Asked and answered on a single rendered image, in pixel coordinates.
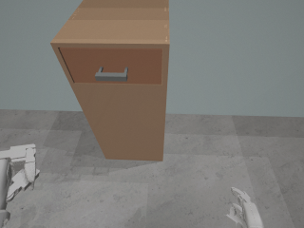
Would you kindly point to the cabinet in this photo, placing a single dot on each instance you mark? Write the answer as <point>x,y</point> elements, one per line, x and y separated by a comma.
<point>127,120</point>

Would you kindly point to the right robot hand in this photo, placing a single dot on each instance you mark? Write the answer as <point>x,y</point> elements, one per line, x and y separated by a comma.
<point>246,217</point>

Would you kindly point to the left robot hand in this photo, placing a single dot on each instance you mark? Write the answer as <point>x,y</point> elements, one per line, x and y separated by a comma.
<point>19,160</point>

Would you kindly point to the drawer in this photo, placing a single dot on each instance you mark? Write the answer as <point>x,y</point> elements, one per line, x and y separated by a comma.
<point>144,64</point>

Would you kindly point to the left robot forearm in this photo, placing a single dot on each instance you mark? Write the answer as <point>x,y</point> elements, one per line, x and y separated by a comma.
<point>4,218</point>

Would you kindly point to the handle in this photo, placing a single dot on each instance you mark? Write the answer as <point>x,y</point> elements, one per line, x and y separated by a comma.
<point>111,76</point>

